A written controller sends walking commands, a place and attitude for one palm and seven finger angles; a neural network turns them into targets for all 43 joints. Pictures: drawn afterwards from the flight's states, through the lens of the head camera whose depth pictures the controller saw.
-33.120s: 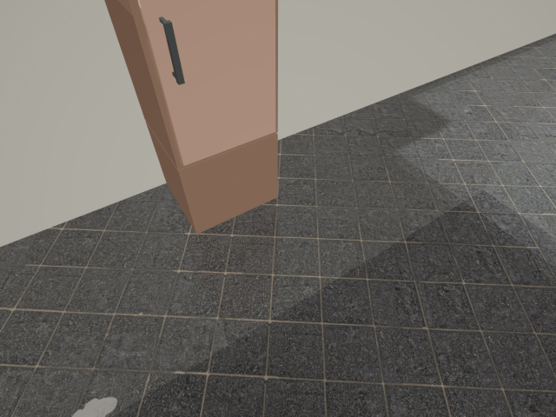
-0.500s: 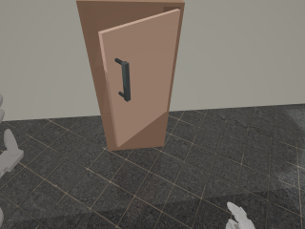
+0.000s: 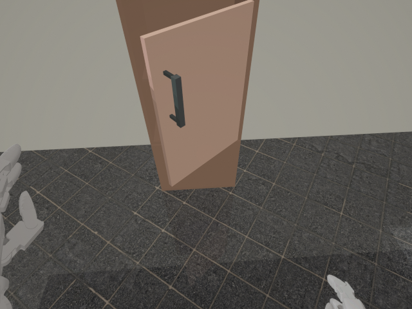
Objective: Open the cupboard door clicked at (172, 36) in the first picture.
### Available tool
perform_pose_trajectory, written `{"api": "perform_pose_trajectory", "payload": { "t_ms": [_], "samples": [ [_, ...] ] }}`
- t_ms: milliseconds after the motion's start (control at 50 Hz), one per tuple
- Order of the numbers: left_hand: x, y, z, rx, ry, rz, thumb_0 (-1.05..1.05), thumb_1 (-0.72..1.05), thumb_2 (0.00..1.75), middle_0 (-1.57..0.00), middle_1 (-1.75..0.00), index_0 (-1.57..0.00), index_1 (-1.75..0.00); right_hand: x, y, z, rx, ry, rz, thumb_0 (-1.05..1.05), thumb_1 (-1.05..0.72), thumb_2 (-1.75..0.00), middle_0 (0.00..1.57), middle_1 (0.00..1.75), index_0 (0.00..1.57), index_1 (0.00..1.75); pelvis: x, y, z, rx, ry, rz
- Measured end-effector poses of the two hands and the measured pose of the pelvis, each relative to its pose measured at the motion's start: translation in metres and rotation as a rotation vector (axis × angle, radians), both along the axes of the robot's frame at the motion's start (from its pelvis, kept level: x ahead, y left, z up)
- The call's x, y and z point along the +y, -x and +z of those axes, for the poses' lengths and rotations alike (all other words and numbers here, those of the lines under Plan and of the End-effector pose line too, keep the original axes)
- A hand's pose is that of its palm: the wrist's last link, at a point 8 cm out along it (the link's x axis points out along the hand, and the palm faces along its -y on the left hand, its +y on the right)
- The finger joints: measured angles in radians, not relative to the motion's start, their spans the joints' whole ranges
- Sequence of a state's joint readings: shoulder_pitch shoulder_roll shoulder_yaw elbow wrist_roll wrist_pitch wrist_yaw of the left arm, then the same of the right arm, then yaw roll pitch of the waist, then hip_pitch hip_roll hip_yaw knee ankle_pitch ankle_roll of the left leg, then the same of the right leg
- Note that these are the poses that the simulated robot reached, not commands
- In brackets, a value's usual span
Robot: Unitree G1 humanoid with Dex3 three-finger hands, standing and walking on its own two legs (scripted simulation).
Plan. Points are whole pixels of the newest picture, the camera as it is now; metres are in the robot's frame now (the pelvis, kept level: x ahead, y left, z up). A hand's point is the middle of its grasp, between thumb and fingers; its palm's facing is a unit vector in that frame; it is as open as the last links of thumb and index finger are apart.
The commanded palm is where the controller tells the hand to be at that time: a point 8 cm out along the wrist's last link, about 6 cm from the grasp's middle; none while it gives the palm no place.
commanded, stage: stop stepping back and stand still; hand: left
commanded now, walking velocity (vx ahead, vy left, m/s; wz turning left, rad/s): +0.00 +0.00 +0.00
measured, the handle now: (174, 100) +0.64 +0.13 +0.06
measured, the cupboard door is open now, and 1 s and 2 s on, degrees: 39 39 39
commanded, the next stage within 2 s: let the arm hang, fingers relaxed in 0.70 s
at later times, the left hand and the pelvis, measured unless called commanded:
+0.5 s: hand out of the picture +0.19 +0.31 +0.15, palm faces +0.40 -0.80 -0.45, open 7.4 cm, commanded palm +0.14 +0.35 +0.17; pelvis -0.01 +0.05 -0.01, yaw -1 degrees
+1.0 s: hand out of the picture +0.11 +0.28 -0.11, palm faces -0.01 -0.93 -0.38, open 7.4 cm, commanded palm none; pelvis -0.04 +0.06 -0.02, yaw +0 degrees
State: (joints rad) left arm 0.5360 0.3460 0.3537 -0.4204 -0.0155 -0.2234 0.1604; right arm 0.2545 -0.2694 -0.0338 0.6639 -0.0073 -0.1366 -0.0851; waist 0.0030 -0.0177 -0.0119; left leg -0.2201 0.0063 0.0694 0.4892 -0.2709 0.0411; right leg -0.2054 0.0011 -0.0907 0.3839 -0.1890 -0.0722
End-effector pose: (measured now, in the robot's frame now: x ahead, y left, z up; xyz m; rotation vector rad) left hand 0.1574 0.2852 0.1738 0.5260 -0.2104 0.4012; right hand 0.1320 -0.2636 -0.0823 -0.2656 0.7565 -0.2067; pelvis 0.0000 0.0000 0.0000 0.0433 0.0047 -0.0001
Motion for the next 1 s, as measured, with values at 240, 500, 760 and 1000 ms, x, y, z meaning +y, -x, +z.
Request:
{"api": "perform_pose_trajectory", "payload": {
  "t_ms": [240,500,760,1000],
  "samples": [
    [0.043,-0.01,-0.001,-0.031,-0.023,-0.023,0.02,0.89,0.9,-0.21,-0.3,-0.21,-0.3,0.061,-0.031,0.008,-0.103,-0.064,0.031,0.01,-0.9,-0.9,0.2,0.3,0.2,0.3,0.033,-0.003,-0.01,-0.026,0.052,-0.022],
    [0.063,0.003,-0.006,0.009,-0.007,-0.026,0.02,0.89,0.9,-0.21,-0.3,-0.21,-0.3,0.101,-0.005,-0.004,-0.013,-0.091,0.071,0.01,-0.9,-0.9,0.21,0.3,0.2,0.3,0.054,0.01,-0.008,-0.026,0.055,-0.02],
    [0.068,0.016,-0.013,0.031,0.018,-0.014,0.02,0.89,0.9,-0.21,-0.3,-0.21,-0.3,0.087,0.012,-0.001,-0.018,-0.051,0.027,0.01,-0.9,-0.9,0.21,0.3,0.2,0.3,0.059,0.022,-0.007,-0.033,0.055,-0.019],
    [0.037,0.059,-0.251,1.047,0.323,0.046,0.01,0.9,0.9,-0.2,-0.29,-0.2,-0.3,0.057,0.052,-0.056,0.211,-0.093,0.033,0.0,-0.9,-0.9,0.21,0.3,0.2,0.3,0.056,0.04,-0.019,-0.018,0.028,0.001]
  ]
}}
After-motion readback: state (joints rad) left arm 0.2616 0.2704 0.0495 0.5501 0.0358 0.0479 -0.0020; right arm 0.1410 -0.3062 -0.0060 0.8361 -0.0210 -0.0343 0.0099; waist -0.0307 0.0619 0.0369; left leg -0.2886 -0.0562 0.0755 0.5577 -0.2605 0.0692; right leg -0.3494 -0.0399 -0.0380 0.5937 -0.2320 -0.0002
